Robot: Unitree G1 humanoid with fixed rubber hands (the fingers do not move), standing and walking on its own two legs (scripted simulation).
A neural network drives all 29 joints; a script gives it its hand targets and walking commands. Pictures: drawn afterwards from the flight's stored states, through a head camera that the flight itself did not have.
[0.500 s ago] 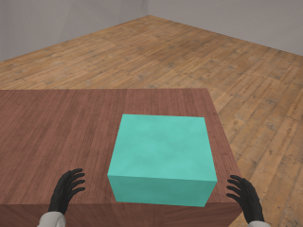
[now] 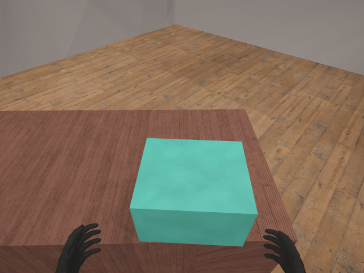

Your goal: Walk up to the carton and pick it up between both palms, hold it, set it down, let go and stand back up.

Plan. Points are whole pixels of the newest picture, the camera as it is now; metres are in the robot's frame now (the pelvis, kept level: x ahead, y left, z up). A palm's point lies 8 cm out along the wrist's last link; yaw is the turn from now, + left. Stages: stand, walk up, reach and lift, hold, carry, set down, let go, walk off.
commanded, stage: set down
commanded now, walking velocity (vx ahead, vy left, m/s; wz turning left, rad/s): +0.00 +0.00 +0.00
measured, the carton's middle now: (192, 189) +0.40 +0.00 -0.06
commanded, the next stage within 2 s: let go in 1.26 s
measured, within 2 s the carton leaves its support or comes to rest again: neither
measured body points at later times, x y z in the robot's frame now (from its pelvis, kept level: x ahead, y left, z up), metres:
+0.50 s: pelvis +0.02 +0.00 +0.00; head +0.01 -0.01 +0.45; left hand +0.21 +0.26 -0.04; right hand +0.19 -0.21 -0.07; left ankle +0.02 +0.13 -0.74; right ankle -0.02 -0.14 -0.74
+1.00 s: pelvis +0.01 +0.00 +0.00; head +0.00 +0.00 +0.45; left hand +0.19 +0.25 -0.06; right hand +0.17 -0.21 -0.08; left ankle +0.02 +0.13 -0.74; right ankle -0.02 -0.14 -0.74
